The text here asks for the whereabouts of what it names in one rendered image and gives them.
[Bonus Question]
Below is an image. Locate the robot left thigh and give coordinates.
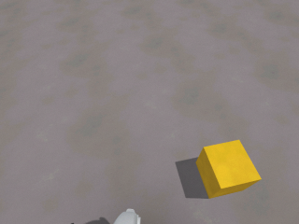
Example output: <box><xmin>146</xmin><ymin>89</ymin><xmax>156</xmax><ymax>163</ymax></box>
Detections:
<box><xmin>113</xmin><ymin>211</ymin><xmax>141</xmax><ymax>224</ymax></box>

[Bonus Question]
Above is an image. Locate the carton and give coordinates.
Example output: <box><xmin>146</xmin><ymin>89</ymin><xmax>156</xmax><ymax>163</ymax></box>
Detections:
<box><xmin>196</xmin><ymin>140</ymin><xmax>261</xmax><ymax>199</ymax></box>

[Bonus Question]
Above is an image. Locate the left robot shin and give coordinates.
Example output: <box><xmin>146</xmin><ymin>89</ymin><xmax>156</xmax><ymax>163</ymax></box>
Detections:
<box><xmin>126</xmin><ymin>208</ymin><xmax>135</xmax><ymax>213</ymax></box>

